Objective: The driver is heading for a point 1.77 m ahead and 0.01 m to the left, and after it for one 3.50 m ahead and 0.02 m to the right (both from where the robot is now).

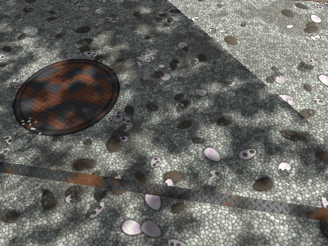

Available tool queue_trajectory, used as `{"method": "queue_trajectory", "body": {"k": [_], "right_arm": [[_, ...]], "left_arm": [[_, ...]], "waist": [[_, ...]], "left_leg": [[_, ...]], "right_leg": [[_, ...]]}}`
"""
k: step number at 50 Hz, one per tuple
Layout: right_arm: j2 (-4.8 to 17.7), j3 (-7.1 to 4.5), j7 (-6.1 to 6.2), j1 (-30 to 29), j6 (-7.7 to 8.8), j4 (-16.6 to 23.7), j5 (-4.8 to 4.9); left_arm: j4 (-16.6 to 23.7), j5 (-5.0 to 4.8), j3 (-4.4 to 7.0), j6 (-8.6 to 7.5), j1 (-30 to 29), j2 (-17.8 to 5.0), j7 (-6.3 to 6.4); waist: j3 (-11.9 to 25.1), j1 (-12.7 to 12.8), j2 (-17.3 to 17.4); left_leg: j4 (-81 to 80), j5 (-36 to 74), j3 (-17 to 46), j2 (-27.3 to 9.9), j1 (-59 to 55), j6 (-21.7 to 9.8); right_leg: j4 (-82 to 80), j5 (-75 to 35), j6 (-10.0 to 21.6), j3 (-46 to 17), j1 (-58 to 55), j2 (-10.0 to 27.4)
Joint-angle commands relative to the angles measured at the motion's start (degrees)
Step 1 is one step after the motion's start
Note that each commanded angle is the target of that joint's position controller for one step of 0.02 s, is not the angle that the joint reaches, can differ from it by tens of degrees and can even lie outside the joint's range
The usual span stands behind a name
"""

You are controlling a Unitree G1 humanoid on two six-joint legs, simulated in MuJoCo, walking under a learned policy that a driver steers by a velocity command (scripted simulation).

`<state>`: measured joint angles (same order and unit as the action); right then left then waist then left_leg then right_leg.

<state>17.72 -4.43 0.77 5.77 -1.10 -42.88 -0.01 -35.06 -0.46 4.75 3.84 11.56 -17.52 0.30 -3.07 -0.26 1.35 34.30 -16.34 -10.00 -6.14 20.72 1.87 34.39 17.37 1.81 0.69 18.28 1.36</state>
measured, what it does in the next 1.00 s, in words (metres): steps on the spot: left foot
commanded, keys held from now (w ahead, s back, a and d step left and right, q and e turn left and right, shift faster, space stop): e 0.12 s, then no key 0.88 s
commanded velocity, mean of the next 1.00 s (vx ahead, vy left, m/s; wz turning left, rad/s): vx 0.01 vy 0.00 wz -0.21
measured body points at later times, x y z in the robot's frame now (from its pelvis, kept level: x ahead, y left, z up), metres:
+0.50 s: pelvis +0.02 +0.01 +0.01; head +0.04 +0.02 +0.46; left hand +0.22 +0.24 -0.09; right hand +0.12 -0.28 -0.09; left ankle +0.04 +0.13 -0.73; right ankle +0.01 -0.10 -0.73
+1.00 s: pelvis +0.03 +0.03 +0.01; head +0.04 +0.02 +0.46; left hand +0.18 +0.26 -0.11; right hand +0.11 -0.24 -0.11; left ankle +0.04 +0.14 -0.73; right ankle +0.01 -0.10 -0.73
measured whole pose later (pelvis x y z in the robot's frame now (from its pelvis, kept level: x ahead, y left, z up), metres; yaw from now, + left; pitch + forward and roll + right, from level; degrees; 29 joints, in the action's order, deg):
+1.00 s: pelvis +0.03 +0.03 +0.01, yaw -10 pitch -1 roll +0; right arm 13.9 -0.8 -0.1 9.3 1.2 -47.9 -0.5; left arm -44.5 0.7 2.9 1.2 12.9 -13.3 2.1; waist -2.0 -0.2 0.0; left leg 29.5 -16.9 -0.2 0.9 11.2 -0.9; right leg 29.7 15.8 -0.8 -7.5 12.4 -2.4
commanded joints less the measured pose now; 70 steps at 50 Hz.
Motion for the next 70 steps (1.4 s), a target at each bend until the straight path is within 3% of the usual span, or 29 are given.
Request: {"method": "queue_trajectory", "body": {"k": [1,2,3,4,5,7,11,16,18,19,20,21,22,23,24,26,28,36,53,70], "right_arm": [[5.4,-1.47,0.33,-6.0,1.00,6.5,-1.33],[5.9,-1.83,0.47,-5.6,0.93,6.2,-0.11],[6.0,-2.16,0.83,-3.4,0.76,4.9,-0.01],[6.6,-2.44,1.25,-2.5,0.61,4.0,-0.59],[6.5,-2.53,1.30,-1.9,0.60,3.8,-0.91],[5.6,-2.30,0.95,-0.6,0.79,3.5,-0.34],[3.4,-1.02,0.31,-2.5,0.79,3.8,0.10],[4.1,-0.75,-0.62,-2.0,0.95,4.0,0.62],[3.5,-0.53,-0.98,-0.4,1.32,3.6,0.57],[2.8,-0.29,-1.20,1.2,1.68,3.0,0.21],[3.6,-0.22,-1.24,2.1,2.00,2.9,-0.70],[7.6,-0.87,-0.95,3.3,2.15,3.4,-1.65],[8.0,-0.74,-0.98,0.3,2.08,2.8,-1.73],[4.2,0.26,-1.15,-2.3,2.29,3.8,-1.34],[3.3,0.52,-1.23,-2.5,2.50,3.6,-1.26],[4.4,0.46,-1.21,-1.6,3.15,3.4,-0.92],[4.2,0.72,-0.94,0.1,3.50,2.8,-0.88],[2.9,1.61,-0.57,1.2,2.83,2.1,-0.69],[2.5,2.39,-0.60,2.9,3.11,-3.8,-0.40],[2.9,2.84,-0.04,5.4,2.99,-10.8,-0.19]], "left_arm": [[4.0,2.35,4.00,-1.91,6.7,-14.8,0.73],[3.6,2.53,3.36,-3.08,4.2,-13.4,0.62],[4.0,1.38,3.06,-3.60,0.6,-11.8,0.74],[4.3,0.36,2.36,-3.60,-1.5,-9.8,0.95],[4.6,0.17,1.84,-3.46,-2.4,-9.0,1.27],[4.7,0.56,1.31,-3.21,-2.2,-8.0,1.64],[3.9,0.62,1.16,-2.91,-0.7,-7.8,1.92],[3.1,1.00,0.85,-2.30,-1.4,-8.1,0.88],[2.6,0.52,0.29,-2.26,-2.8,-7.0,0.64],[2.3,0.10,-0.12,-2.31,-3.6,-6.1,0.65],[1.8,0.36,-0.54,-2.67,-2.2,-4.9,0.69],[1.6,1.67,-0.96,-3.17,0.1,-3.5,0.69],[1.3,1.65,-0.97,-3.57,2.5,-2.6,0.54],[0.7,2.29,-0.82,-3.58,0.9,-4.2,0.72],[0.6,2.09,-0.40,-3.43,-1.3,-5.1,0.77],[0.6,1.80,-0.29,-2.64,-2.9,-4.8,0.89],[0.1,1.47,-0.39,-2.55,-2.6,-4.0,0.70],[-2.6,1.32,-0.31,-3.25,-0.7,-2.7,1.01],[-8.0,1.08,-0.23,-3.22,1.4,-2.2,2.37],[-17.6,0.74,-0.44,-3.33,1.6,-1.9,2.89]], "waist": [[7.4,4.8,-14.3],[6.8,2.7,-11.6],[6.3,0.7,-9.1],[6.7,0.1,-8.8],[7.2,-0.5,-9.3],[9.2,-0.8,-8.7],[9.2,1.1,-9.5],[7.5,2.3,-10.4],[7.1,0.9,-9.6],[7.0,-0.7,-8.8],[7.7,-0.6,-7.0],[9.4,1.4,0.3],[8.6,4.9,8.9],[7.7,3.6,8.4],[6.7,2.6,7.5],[5.4,1.2,5.6],[4.9,0.7,3.6],[4.5,-0.2,-1.8],[3.2,0.0,-1.2],[1.8,-0.3,-1.2]], "left_leg": [[27.6,-21.6,10.2,5.7,19.1,2.1],[30.6,-16.4,12.4,4.8,19.5,1.0],[30.2,-11.3,13.1,4.1,19.5,0.6],[29.9,-8.4,13.3,3.9,19.3,0.9],[31.3,-6.3,12.9,4.5,17.0,1.5],[31.0,-3.6,12.6,5.5,14.9,2.3],[17.7,-2.4,12.4,5.0,11.3,3.0],[7.3,-5.6,11.4,5.2,2.3,2.0],[-1.1,-1.9,10.9,5.4,-1.9,1.1],[-9.7,5.5,10.2,5.6,-6.5,0.3],[-13.4,13.7,12.6,3.6,-11.9,-0.9],[-12.3,26.6,19.1,-3.9,-16.8,-3.6],[-11.8,25.4,22.4,-7.2,-12.5,-9.2],[-13.6,17.6,23.1,-6.8,-8.5,-10.7],[-13.6,11.5,21.0,-4.2,-8.2,-8.6],[-12.8,7.2,18.2,-1.3,-7.6,-5.6],[-11.9,6.2,16.6,-0.1,-7.6,-4.5],[-9.8,6.0,14.6,1.9,-8.9,-4.3],[-11.2,6.1,13.9,3.2,-7.9,-4.0],[-13.7,6.5,14.3,3.5,-9.1,-4.8]], "right_leg": [[-16.5,-25.3,18.9,-30.7,-11.8,20.1],[-16.5,-22.7,16.2,-25.6,-10.9,17.2],[-15.7,-20.4,12.7,-21.8,-10.6,14.0],[-15.1,-21.2,10.9,-20.1,-10.7,12.7],[-14.6,-24.9,10.7,-18.7,-9.3,11.5],[-13.9,-28.3,11.0,-17.3,-10.3,10.3],[-12.5,-26.6,10.7,-17.0,-12.8,9.6],[-11.5,-24.6,11.9,-20.3,-8.6,10.3],[-9.9,-24.4,10.9,-20.9,-7.8,9.2],[-9.1,-22.6,9.2,-20.3,-6.4,7.8],[-8.7,-17.9,6.4,-19.8,-4.1,6.0],[-3.4,-9.1,2.9,-16.0,-1.0,1.6],[-3.5,0.3,0.0,-9.7,-1.0,-2.9],[-5.0,-0.3,-1.8,-9.0,-4.5,-1.6],[-5.5,-3.3,-1.9,-8.9,-5.0,-1.7],[-5.9,-8.2,-1.1,-9.7,-5.4,-1.5],[-6.7,-10.1,-0.4,-10.4,-5.7,-1.1],[-7.8,-12.6,-0.8,-11.2,-5.4,-0.7],[-8.3,-15.0,-1.6,-10.8,-8.5,-0.5],[-10.4,-14.4,-2.6,-9.3,-9.1,-0.9]]}}
Velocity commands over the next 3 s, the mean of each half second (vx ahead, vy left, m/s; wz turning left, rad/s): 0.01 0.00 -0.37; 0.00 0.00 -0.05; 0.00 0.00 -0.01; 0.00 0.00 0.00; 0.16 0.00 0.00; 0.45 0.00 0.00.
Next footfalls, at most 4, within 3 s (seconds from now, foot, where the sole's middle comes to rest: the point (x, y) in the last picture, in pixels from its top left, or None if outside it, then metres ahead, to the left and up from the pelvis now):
0.40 left None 0.08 0.13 -0.77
2.50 right None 0.12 -0.13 -0.77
2.98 left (176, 227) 0.53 0.02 -0.77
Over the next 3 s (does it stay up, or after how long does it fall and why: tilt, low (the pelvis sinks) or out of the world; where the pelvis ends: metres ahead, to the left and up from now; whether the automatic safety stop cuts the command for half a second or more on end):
stays up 0.34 -0.05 -0.01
